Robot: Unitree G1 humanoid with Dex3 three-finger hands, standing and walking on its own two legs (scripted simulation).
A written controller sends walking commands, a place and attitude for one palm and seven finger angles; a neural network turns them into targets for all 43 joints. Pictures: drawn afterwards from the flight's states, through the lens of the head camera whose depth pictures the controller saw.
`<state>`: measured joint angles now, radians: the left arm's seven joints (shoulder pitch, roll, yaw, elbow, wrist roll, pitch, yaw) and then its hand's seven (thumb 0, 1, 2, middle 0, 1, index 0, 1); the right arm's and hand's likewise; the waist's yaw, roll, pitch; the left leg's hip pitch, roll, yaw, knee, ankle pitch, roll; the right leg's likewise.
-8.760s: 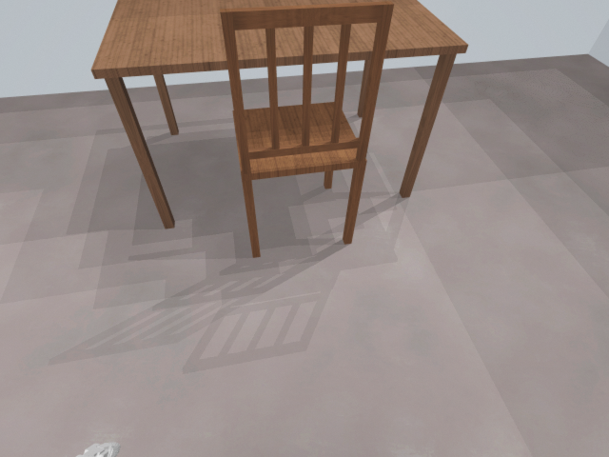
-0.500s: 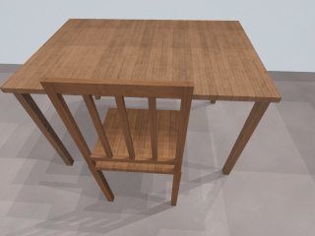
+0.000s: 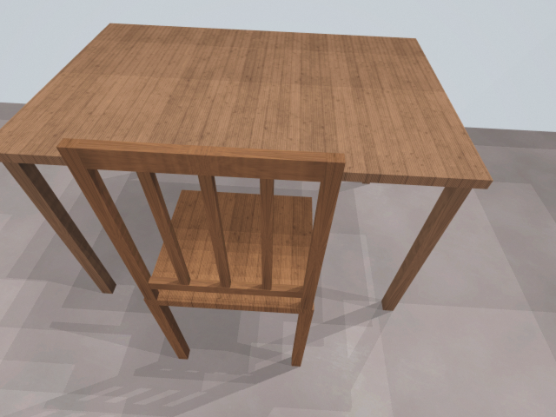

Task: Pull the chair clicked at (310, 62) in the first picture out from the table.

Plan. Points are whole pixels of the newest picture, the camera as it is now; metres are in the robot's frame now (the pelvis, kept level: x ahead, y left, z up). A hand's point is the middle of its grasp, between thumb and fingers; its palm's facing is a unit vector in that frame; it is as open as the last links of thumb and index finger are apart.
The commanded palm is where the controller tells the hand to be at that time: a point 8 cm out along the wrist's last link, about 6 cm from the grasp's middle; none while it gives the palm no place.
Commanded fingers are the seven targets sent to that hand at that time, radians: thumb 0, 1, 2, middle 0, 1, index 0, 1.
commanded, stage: look again from close up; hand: left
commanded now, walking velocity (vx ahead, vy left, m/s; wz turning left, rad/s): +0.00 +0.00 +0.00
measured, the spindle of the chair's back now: (217, 239) +0.44 +0.14 -0.06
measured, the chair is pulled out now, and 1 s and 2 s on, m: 0.00 0.00 0.00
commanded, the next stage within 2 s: raise the hand toward the chair's back in 0.72 s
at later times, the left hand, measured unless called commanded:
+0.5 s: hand out of the picture -0.01 +0.17 -0.18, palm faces +0.03 -0.98 -0.18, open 7.4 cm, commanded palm none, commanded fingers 0.00 0.90 0.90 -0.20 -0.30 -0.20 -0.30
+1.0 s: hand (142, 397) +0.16 +0.20 -0.05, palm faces +0.21 -0.97 -0.14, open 7.6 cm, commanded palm +0.11 +0.23 -0.07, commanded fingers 0.00 0.67 0.80 -0.18 -0.26 -0.18 -0.26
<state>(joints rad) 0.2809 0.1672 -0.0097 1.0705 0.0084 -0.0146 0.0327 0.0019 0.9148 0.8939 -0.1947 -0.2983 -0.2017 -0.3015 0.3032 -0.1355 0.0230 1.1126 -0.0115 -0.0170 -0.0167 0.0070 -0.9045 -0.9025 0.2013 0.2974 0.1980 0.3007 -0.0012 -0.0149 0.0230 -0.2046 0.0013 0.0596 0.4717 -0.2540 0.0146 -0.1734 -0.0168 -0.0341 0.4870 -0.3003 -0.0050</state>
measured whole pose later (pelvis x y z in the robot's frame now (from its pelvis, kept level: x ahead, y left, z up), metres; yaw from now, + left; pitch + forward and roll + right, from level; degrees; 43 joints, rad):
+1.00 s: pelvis -0.02 +0.01 -0.01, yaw +3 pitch +2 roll +0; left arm 0.39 0.19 0.04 0.22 -0.14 -0.12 0.04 0.02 0.88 0.87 -0.19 -0.29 -0.19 -0.29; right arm 0.32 -0.24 0.01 0.84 0.01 -0.26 -0.04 0.02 -0.91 -0.90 0.20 0.30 0.20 0.30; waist -0.02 0.02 -0.01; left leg -0.36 -0.02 0.02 0.59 -0.27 0.03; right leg -0.30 -0.05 -0.08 0.61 -0.34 0.00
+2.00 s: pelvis -0.03 +0.00 -0.08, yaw +2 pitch +15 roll -3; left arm 0.37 0.24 0.18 0.03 -0.26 -0.38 -0.30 -0.01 -0.28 0.39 -0.08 -0.11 -0.08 -0.12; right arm 0.19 -0.24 -0.01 0.57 0.03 -0.24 -0.07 0.02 -0.90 -0.90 0.20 0.30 0.20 0.30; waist 0.00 0.02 -0.13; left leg -0.90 0.02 -0.02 1.14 -0.50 0.01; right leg -0.81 -0.01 -0.11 1.09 -0.54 -0.02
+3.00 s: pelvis -0.02 +0.00 -0.07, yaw +2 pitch +14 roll -3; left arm 0.27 0.27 0.22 0.13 -0.28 -0.36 -0.33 -0.02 -0.50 0.30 -0.06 -0.08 -0.06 -0.08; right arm 0.22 -0.24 0.03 0.57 0.02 -0.23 -0.05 0.01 -0.90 -0.90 0.21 0.30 0.20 0.30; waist -0.01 0.03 -0.12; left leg -0.84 0.02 -0.02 1.07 -0.47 0.02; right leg -0.75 -0.01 -0.10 1.03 -0.51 -0.01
